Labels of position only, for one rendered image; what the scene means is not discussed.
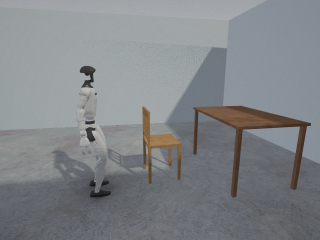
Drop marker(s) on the robot right forearm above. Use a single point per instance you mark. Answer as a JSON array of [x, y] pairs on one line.
[[81, 123]]

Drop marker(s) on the right robot foot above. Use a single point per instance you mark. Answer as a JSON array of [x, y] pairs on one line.
[[101, 193]]

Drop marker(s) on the table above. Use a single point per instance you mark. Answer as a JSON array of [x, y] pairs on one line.
[[245, 118]]

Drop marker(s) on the robot right upper arm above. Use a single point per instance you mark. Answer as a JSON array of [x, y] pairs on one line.
[[84, 95]]

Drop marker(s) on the chair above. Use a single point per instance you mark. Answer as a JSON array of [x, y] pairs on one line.
[[158, 141]]

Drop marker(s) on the right robot hand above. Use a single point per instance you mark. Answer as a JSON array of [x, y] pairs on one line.
[[84, 142]]

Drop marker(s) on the left robot thigh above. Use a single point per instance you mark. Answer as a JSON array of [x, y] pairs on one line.
[[103, 138]]

